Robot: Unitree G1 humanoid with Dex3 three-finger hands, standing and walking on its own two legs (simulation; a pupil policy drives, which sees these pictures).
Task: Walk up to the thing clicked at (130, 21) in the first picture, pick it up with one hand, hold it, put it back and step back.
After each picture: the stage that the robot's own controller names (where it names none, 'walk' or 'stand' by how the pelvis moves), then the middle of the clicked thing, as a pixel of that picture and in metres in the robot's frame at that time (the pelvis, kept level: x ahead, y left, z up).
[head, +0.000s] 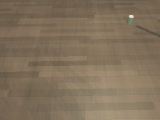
stand; (130, 19) +1.92 -0.64 -0.72
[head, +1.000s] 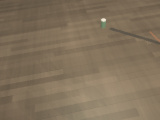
walk; (103, 23) +1.87 -0.14 -0.70
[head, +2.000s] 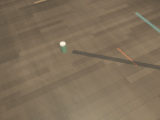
walk; (63, 47) +1.29 +0.29 -0.72
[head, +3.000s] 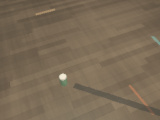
walk; (63, 80) +0.82 +0.25 -0.72
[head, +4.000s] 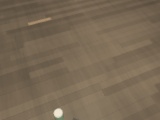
walk; (59, 115) +0.47 +0.20 -0.69
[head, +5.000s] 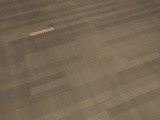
stand; out of the picture +0.31 +0.19 -0.71
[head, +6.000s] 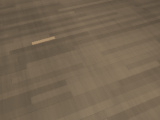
stand; out of the picture +0.30 +0.18 -0.72
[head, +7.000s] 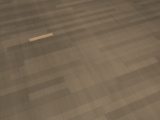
stand; out of the picture +0.31 +0.19 -0.73
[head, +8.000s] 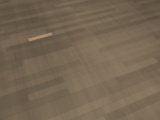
stand; out of the picture +0.30 +0.19 -0.73
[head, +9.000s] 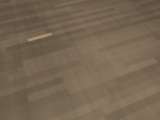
go down; out of the picture +0.29 +0.19 -0.73
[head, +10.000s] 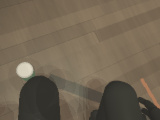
go down; (26, 72) +0.37 +0.24 -0.33
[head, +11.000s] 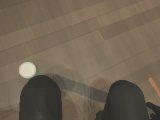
approach; (29, 72) +0.36 +0.25 -0.30
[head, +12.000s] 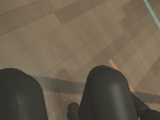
close in; out of the picture +0.33 +0.28 -0.22
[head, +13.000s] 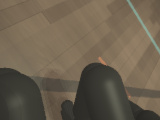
close; out of the picture +0.34 +0.28 -0.21
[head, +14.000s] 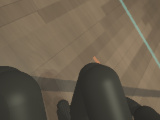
lift; out of the picture +0.34 +0.28 -0.21
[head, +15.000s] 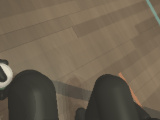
lift; out of the picture +0.30 +0.26 -0.14
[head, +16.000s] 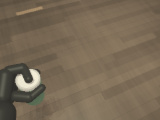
lift; (31, 88) +0.32 +0.18 +0.03
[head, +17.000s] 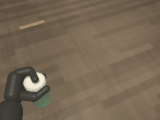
hold; (38, 90) +0.32 +0.17 +0.00
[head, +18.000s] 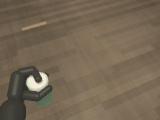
hold; (40, 90) +0.33 +0.16 +0.00
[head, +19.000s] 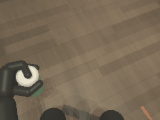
crouch; (31, 82) +0.35 +0.19 -0.07
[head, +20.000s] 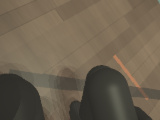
lower; out of the picture +0.36 +0.28 -0.20
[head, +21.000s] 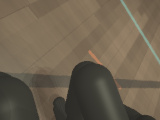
lower; out of the picture +0.38 +0.30 -0.22
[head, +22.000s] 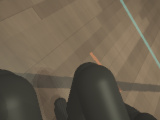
lower; out of the picture +0.37 +0.30 -0.22
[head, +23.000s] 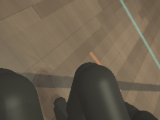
lower; out of the picture +0.36 +0.30 -0.22
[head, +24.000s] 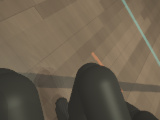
loosen; out of the picture +0.36 +0.30 -0.22
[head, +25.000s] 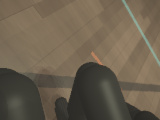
withdraw; out of the picture +0.34 +0.28 -0.22
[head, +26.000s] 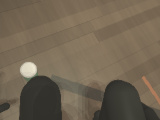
walk; (29, 72) +0.38 +0.24 -0.30
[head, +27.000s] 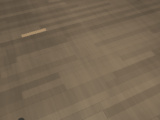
stand; out of the picture +0.31 +0.17 -0.65
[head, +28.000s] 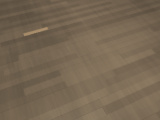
stand; out of the picture +0.34 +0.19 -0.66
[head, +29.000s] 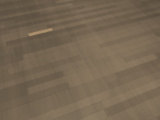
stand; out of the picture +0.34 +0.18 -0.69
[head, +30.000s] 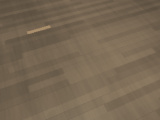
walk; out of the picture +0.35 +0.18 -0.72
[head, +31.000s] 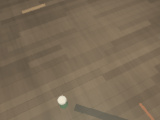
walk; (62, 102) +0.49 +0.19 -0.69
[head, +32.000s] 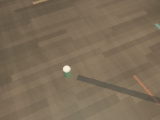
walk; (67, 72) +0.81 +0.20 -0.70
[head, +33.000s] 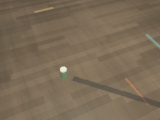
stand; (63, 72) +0.93 +0.20 -0.71
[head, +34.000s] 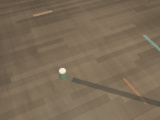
stand; (62, 74) +0.95 +0.22 -0.73
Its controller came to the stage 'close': yes
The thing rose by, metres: 0.71
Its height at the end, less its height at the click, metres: +0.00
